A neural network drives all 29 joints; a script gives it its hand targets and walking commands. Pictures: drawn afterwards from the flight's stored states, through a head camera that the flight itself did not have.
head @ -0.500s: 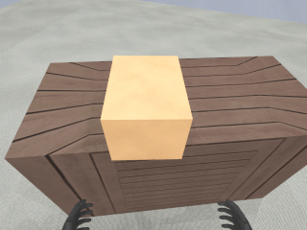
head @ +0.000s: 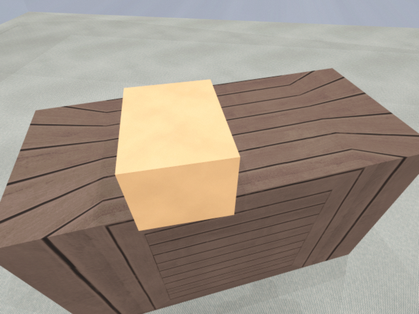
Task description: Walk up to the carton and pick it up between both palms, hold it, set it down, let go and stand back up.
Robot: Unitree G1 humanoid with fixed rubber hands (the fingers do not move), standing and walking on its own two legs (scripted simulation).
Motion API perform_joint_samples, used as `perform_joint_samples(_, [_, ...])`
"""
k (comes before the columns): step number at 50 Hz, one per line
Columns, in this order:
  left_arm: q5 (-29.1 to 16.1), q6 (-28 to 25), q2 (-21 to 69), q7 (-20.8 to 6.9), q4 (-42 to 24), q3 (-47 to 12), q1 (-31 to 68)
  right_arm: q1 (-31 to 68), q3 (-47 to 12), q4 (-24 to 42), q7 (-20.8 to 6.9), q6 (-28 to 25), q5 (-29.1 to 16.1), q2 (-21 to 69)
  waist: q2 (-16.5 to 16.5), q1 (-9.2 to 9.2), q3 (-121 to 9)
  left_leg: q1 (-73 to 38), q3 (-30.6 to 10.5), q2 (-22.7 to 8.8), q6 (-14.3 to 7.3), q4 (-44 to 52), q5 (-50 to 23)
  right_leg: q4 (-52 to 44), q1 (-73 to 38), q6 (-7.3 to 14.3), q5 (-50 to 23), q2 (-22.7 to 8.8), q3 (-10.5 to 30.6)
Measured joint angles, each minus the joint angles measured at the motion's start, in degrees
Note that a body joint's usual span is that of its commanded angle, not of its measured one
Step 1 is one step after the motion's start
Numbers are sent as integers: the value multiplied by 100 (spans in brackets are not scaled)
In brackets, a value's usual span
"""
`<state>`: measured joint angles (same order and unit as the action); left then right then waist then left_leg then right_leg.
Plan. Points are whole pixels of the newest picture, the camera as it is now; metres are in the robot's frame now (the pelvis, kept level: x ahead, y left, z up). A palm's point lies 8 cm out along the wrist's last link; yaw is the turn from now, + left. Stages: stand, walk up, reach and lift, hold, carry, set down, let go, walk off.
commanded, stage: stand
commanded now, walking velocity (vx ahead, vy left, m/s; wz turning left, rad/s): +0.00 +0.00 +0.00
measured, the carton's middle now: (177, 149) +0.50 +0.08 +0.05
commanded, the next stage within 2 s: none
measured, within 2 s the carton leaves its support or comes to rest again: neither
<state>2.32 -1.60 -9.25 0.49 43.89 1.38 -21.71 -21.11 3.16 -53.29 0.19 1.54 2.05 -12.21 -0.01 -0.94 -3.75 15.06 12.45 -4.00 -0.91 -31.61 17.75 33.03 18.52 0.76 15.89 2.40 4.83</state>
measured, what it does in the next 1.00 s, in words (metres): stands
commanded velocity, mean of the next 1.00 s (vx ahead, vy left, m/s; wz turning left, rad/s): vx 0.00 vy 0.00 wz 0.00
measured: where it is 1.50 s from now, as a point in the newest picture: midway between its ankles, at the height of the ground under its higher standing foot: outside the picture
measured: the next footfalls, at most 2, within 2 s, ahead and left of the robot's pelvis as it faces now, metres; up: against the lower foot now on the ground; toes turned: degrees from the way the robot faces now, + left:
none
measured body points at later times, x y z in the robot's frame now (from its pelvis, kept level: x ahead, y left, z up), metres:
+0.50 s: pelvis -0.01 +0.00 +0.00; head -0.02 -0.01 +0.45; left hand +0.02 +0.23 -0.14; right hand -0.04 -0.23 -0.16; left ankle -0.01 +0.10 -0.73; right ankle +0.01 -0.11 -0.73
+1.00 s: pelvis -0.01 +0.01 +0.00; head -0.02 -0.01 +0.45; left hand +0.00 +0.22 -0.15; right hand -0.06 -0.21 -0.16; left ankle -0.01 +0.10 -0.73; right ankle +0.01 -0.11 -0.73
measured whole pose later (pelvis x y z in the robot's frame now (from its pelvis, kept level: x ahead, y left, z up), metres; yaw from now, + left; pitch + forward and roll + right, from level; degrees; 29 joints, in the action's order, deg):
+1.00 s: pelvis -0.01 +0.01 +0.00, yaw -2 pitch -1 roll +1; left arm 1.1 0.0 -6.7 2.4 61.0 0.5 -19.0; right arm -20.5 2.5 -64.3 2.0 1.7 1.6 -8.4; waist 0.8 -0.9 -0.5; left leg 10.3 15.1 -3.6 -1.4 -27.6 15.7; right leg 30.1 15.2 0.1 13.4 2.6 7.5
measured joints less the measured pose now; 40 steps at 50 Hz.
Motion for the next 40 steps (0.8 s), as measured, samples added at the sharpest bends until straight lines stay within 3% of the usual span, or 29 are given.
perform_joint_samples(40, [-109,134,234,193,1574,-53,200,37,-46,-1028,164,3,-37,347,75,-11,261,-445,252,25,-36,400,-209,-298,-310,-52,-244,23,247])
